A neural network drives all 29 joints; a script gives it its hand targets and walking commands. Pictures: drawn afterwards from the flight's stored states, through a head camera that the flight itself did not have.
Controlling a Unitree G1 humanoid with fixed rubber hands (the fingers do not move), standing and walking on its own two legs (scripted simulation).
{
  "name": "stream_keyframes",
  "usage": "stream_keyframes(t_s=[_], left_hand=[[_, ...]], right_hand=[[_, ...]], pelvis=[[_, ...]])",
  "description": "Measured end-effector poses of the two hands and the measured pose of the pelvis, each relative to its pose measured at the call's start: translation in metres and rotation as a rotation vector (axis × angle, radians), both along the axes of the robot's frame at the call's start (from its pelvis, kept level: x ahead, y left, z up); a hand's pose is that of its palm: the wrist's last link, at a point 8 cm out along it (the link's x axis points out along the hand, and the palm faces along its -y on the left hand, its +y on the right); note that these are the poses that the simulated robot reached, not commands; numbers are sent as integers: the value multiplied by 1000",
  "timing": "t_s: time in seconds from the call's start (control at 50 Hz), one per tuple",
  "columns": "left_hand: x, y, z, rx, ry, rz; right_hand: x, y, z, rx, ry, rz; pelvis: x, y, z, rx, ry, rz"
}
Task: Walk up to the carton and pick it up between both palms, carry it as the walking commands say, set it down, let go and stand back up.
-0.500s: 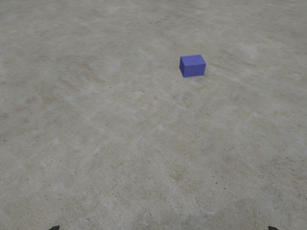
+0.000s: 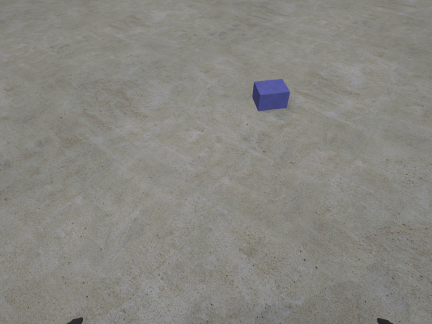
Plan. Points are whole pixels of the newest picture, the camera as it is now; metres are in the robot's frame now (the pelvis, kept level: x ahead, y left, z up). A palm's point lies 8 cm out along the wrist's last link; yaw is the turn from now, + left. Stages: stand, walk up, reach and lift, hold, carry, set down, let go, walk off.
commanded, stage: stand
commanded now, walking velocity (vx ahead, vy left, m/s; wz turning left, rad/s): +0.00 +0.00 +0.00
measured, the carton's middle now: (270, 94) +1.78 -0.35 -0.71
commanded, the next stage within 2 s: walk up in 0.08 s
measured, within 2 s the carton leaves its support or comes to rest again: neither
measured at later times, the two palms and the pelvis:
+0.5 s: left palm (65, 303) +0.18 +0.31 -0.08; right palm out of the picture +0.06 -0.39 -0.09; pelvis +0.03 -0.02 +0.00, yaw -6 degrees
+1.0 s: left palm (115, 246) +0.30 +0.26 -0.10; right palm (429, 227) +0.34 -0.44 -0.06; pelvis +0.24 -0.09 -0.01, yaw -7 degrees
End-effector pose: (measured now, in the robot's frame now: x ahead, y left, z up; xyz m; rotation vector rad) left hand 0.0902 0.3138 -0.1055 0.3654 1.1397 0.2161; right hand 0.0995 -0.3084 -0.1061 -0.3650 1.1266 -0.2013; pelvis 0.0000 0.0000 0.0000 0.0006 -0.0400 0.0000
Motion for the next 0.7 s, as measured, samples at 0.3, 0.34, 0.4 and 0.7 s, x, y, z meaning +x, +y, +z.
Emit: stream_keyframes(t_s=[0.3,0.34,0.4,0.7], left_hand=[[1,0,0,-10,1,-3],[4,4,4,-14,-12,-20],[21,10,10,9,-17,-70],[147,-51,34,99,-195,-154]], right_hand=[[-2,-5,3,-7,4,-3],[0,-13,9,-10,-40,-10],[-6,-35,16,-41,-96,-55],[52,-131,-7,-37,-97,-80]], pelvis=[[3,0,0,-1,10,-8],[8,0,0,3,22,-25],[15,-4,-3,9,25,-62],[99,-82,-25,-8,-6,-108]])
